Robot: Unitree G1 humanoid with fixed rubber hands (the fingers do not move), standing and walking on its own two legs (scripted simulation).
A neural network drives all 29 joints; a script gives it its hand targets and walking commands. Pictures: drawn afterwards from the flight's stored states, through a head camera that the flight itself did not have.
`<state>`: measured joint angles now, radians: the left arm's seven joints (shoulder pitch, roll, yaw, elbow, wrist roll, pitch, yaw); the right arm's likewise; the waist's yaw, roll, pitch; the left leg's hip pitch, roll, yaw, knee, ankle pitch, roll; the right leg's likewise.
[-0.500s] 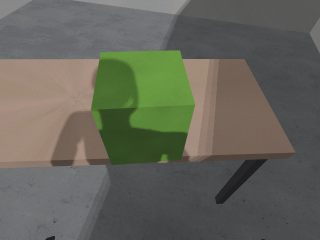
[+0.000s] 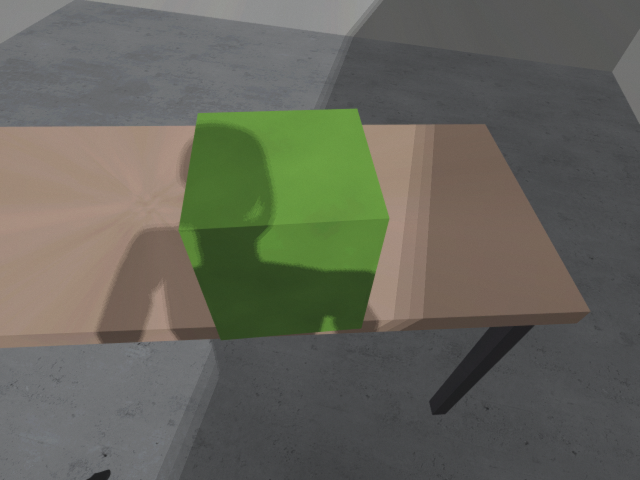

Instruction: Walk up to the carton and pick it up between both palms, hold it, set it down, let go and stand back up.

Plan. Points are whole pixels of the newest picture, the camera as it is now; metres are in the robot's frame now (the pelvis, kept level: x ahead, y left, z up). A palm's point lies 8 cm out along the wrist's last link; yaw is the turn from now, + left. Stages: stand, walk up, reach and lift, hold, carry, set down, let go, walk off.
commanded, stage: walk up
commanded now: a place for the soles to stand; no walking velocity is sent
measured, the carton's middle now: (286, 229) +0.43 +0.06 +0.05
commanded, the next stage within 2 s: reach and lift in 0.54 s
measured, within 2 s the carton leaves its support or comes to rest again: neither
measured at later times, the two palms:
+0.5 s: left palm out of the picture +0.08 +0.29 -0.10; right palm out of the picture +0.06 -0.30 -0.12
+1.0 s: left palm (98, 470) +0.15 +0.27 -0.07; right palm out of the picture +0.13 -0.30 -0.07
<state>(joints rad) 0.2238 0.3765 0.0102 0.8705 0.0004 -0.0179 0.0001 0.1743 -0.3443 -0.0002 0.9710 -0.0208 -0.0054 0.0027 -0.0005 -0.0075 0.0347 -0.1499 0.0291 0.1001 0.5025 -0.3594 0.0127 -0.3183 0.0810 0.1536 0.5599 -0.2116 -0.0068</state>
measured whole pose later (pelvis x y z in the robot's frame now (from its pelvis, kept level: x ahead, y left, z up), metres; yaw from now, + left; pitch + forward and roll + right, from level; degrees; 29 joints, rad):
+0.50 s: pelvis +0.00 -0.01 +0.00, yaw +0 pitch +0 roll +0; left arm 0.22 0.38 0.01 0.87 0.00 -0.02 0.00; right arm 0.20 -0.34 0.00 0.97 -0.02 -0.01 0.00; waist 0.00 -0.01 0.03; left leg -0.15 0.03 0.10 0.51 -0.36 0.01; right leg -0.30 0.08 0.15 0.54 -0.23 -0.01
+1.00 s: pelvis -0.02 -0.01 +0.00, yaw +4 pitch -3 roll -1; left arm 0.05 0.30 0.08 0.49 0.05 0.37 -0.02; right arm 0.20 -0.34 -0.08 0.73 -0.02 -0.13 0.02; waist 0.00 -0.01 0.11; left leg -0.14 0.04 0.06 0.53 -0.34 -0.01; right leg -0.24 0.06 0.06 0.50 -0.20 -0.01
